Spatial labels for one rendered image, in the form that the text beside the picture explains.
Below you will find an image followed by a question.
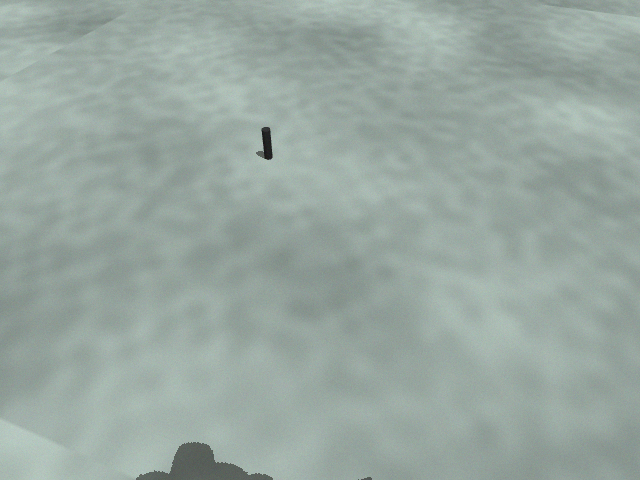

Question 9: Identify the can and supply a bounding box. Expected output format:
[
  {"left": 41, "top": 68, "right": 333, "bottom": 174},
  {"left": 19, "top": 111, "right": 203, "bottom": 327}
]
[{"left": 262, "top": 127, "right": 273, "bottom": 160}]

